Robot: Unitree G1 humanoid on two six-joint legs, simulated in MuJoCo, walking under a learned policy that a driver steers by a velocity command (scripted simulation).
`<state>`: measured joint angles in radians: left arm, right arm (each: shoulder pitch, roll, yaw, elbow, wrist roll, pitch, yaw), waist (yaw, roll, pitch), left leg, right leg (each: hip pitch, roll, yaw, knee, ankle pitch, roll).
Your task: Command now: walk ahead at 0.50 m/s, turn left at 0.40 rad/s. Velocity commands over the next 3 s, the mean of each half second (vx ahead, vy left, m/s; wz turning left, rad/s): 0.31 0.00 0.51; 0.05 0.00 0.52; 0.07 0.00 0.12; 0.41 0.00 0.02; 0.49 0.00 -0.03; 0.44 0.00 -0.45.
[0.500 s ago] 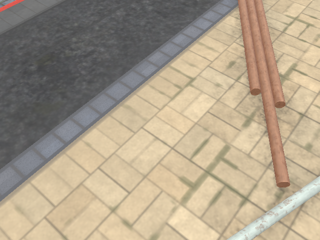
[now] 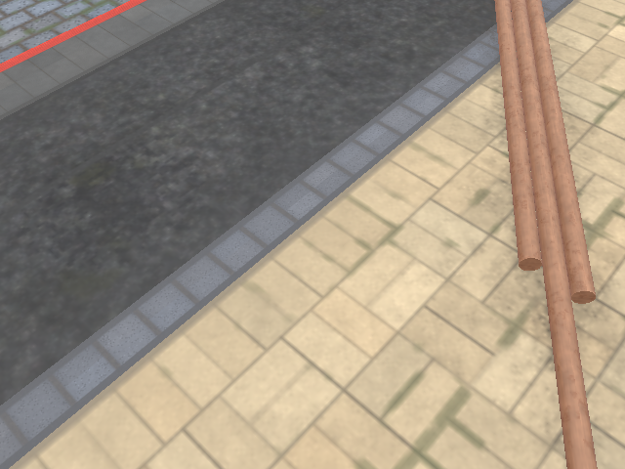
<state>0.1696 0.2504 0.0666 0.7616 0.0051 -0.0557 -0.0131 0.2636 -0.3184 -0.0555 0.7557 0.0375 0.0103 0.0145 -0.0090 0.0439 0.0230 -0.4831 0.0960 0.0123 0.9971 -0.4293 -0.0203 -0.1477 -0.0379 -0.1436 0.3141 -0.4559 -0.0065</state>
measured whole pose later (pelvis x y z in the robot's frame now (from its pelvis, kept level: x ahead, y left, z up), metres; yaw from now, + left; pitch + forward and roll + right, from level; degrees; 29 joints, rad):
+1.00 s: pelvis +0.22 +0.03 -0.02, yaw +34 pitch +0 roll -1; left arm 0.13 0.29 0.06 0.76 -0.01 0.01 0.02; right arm 0.17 -0.30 -0.05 0.61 0.00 0.06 -0.01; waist 0.03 0.00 0.09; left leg -0.33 0.03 -0.02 0.69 -0.38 -0.04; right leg -0.31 -0.04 -0.10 0.45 -0.14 -0.01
